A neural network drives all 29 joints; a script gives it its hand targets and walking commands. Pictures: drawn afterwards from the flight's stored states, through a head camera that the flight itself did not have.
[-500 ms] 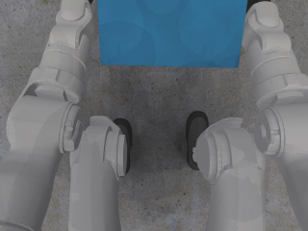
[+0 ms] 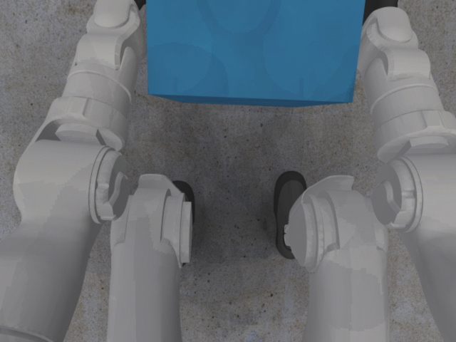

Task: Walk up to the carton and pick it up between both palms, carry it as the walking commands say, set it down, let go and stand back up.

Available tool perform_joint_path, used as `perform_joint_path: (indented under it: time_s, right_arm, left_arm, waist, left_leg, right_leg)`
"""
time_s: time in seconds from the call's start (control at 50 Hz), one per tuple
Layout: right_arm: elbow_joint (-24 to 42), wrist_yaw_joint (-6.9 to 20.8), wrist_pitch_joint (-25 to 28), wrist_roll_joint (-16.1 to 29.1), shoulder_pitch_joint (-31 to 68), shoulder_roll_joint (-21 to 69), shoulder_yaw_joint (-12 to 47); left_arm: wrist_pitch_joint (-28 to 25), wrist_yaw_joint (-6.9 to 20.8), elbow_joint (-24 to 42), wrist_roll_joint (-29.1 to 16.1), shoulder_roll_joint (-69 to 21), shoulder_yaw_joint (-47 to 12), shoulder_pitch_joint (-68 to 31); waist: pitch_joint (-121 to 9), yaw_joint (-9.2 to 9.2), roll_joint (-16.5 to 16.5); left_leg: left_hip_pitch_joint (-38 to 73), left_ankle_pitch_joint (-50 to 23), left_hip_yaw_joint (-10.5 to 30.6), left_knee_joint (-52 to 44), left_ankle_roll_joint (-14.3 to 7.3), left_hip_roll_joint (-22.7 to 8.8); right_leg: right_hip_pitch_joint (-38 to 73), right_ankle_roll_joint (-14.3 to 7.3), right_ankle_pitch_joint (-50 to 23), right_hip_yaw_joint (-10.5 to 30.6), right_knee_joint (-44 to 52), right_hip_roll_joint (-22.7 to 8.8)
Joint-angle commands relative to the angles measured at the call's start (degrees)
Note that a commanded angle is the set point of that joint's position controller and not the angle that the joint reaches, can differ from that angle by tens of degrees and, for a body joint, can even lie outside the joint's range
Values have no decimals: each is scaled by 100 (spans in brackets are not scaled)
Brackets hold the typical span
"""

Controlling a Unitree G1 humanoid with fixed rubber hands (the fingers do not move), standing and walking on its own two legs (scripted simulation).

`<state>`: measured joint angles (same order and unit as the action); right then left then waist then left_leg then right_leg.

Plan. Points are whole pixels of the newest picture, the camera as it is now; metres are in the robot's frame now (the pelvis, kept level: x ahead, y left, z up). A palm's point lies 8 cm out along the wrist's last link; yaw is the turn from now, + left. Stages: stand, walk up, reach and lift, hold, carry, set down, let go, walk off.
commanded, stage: reach and lift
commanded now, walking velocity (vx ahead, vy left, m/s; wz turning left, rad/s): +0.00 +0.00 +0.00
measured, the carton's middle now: (247, 21) +0.54 -0.02 -0.23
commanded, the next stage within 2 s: none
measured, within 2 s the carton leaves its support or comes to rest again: leaves its support in 0.18 s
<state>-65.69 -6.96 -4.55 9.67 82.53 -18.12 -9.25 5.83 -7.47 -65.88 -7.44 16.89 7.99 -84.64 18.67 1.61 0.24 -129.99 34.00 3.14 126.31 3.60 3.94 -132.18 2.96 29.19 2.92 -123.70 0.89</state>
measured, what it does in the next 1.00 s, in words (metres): stands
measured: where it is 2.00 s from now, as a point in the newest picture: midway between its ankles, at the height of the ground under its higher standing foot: (233, 233)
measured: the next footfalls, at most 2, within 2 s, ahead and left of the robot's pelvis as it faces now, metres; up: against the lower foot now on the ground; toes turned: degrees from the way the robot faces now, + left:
none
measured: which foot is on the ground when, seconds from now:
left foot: down 0.00-1.00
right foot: down 0.00-1.00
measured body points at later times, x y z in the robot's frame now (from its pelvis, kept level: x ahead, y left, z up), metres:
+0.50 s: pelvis +0.00 +0.00 +0.01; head +0.35 +0.00 +0.29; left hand +0.57 +0.14 -0.13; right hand +0.55 -0.19 -0.13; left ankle +0.11 +0.13 -0.33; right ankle +0.13 -0.13 -0.33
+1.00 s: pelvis +0.01 +0.00 +0.05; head +0.34 -0.01 +0.35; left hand +0.56 +0.15 -0.07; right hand +0.55 -0.18 -0.07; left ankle +0.11 +0.13 -0.33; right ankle +0.13 -0.14 -0.33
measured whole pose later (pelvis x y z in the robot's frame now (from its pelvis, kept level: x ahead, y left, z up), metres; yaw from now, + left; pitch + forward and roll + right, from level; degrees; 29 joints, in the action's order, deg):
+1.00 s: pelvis +0.01 +0.00 +0.05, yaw +1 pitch +47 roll +1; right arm -42.3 -2.5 -18.3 -5.2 69.2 -8.8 -23.0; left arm 17.4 -3.3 -45.2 3.9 9.3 21.2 -71.5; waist -0.4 1.6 1.4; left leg -130.1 32.6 3.6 115.1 4.2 5.9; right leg -132.1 4.1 28.9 4.7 -113.5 3.5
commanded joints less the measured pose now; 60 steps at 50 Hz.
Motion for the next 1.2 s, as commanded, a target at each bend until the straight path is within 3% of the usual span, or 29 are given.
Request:
perform_joint_path:
  time_s: [0.0,0.12,0.28,0.52,0.7,0.86,1.02,1.18]
  right_arm:
    - [1326,1544,-110,-8,3095,4948,1268]
    - [1532,1671,-216,-44,2908,5291,1280]
    - [2274,1691,-368,119,3041,5651,1575]
    - [2440,1827,-839,-415,2978,5918,1329]
    - [2682,1879,-1099,-519,2935,6258,1382]
    - [2586,1910,-1229,-787,2486,6373,1214]
    - [3024,1900,-1307,-704,2343,6608,1534]
    - [2957,1912,-1409,-799,2115,6678,1463]
  left_arm:
    - [33,1564,1277,-85,-5165,-1214,-2889]
    - [124,1641,1554,-69,-5417,-1360,-2890]
    - [219,1549,2290,-242,-5736,-1718,-3068]
    - [722,1684,1950,243,-6163,-1221,-2661]
    - [935,1765,2324,329,-6304,-1231,-2674]
    - [1055,1878,2249,503,-6401,-1111,-2293]
    - [1124,1869,2687,360,-6650,-1472,-2142]
    - [1232,1875,2626,477,-6741,-1388,-1941]
  waist:
    - [-6480,109,229]
    - [-6655,191,272]
    - [-8169,171,320]
    - [-8030,250,142]
    - [-8651,125,46]
    - [-8457,139,63]
    - [-9290,135,60]
    - [-9065,106,94]
  left_leg:
    - [2440,-1592,-775,-1039,-194,309]
    - [2541,-1703,-780,-1008,-212,354]
    - [3273,-2241,-880,-1026,-185,401]
    - [2884,-1464,-926,-1510,-214,453]
    - [3020,-1629,-992,-1775,-192,483]
    - [2877,-1695,-979,-2004,-164,498]
    - [3323,-2105,-960,-2227,-131,557]
    - [3423,-1930,-915,-2601,-125,575]
  right_leg:
    - [3361,-178,-1664,-749,614,440]
    - [3363,-178,-1769,-784,583,441]
    - [3840,-146,-2214,-886,612,481]
    - [3626,-151,-1401,-988,1125,495]
    - [4023,-136,-1604,-958,1422,557]
    - [4044,-147,-1735,-912,1670,583]
    - [4552,-123,-2176,-895,1861,649]
    - [4483,-109,-1932,-899,2232,696]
